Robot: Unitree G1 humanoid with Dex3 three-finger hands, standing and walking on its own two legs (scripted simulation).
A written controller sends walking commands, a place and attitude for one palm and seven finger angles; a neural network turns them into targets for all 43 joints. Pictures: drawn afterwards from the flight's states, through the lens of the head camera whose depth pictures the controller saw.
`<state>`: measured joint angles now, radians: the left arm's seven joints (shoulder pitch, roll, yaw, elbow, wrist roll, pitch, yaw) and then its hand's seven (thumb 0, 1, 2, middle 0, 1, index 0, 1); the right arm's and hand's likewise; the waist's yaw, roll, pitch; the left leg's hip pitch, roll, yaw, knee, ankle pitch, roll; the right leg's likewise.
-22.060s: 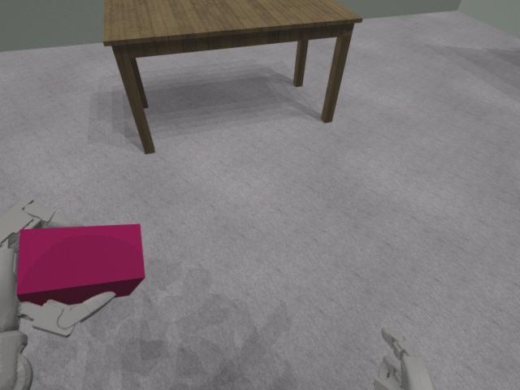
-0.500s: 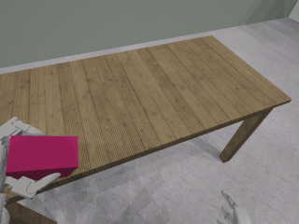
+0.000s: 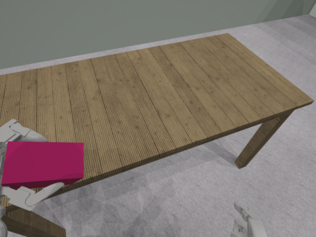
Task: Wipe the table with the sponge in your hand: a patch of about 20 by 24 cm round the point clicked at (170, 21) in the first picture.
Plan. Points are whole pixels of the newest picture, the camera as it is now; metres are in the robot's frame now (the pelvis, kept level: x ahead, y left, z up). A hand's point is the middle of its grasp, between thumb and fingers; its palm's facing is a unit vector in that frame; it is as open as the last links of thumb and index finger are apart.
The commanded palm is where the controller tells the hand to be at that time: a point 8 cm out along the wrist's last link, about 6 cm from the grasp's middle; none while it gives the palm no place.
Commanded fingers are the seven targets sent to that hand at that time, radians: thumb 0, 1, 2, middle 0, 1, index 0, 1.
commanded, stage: shuffle to correct the standing spot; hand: left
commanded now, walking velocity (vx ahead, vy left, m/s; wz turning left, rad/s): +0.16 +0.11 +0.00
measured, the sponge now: (55, 166) +0.22 +0.22 +0.14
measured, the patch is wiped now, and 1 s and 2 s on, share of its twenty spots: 0.00 0.00 0.00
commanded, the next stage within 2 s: come to a stop and stand still in 1.24 s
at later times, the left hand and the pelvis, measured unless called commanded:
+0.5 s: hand (9, 164) +0.21 +0.29 +0.15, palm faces +0.36 -0.83 -0.43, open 10.4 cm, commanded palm +0.15 +0.32 +0.18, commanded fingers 0.00 0.10 1.30 -1.20 -1.60 -1.20 -1.60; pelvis +0.00 +0.04 +0.00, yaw +1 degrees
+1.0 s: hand (32, 155) +0.23 +0.26 +0.15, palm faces +0.35 -0.84 -0.42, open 10.4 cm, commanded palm +0.17 +0.30 +0.18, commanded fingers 0.00 0.10 1.30 -1.20 -1.60 -1.20 -1.60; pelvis +0.01 +0.02 +0.00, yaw +1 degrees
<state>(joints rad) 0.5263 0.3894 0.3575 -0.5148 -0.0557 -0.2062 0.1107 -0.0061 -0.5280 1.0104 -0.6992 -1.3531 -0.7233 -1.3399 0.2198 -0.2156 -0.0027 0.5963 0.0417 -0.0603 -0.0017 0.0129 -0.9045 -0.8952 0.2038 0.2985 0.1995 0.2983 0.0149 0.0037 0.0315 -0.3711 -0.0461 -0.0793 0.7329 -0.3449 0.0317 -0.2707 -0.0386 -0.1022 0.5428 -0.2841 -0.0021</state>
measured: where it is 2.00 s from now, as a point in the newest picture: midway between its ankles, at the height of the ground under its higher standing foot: outside the picture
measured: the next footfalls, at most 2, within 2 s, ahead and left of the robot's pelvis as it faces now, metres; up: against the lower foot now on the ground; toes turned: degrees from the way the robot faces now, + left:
left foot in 0.04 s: +0.05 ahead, +0.13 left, +0.00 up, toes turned -2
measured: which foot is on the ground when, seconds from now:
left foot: up 0.00-0.02, down 0.04-1.00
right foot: down 0.00-1.00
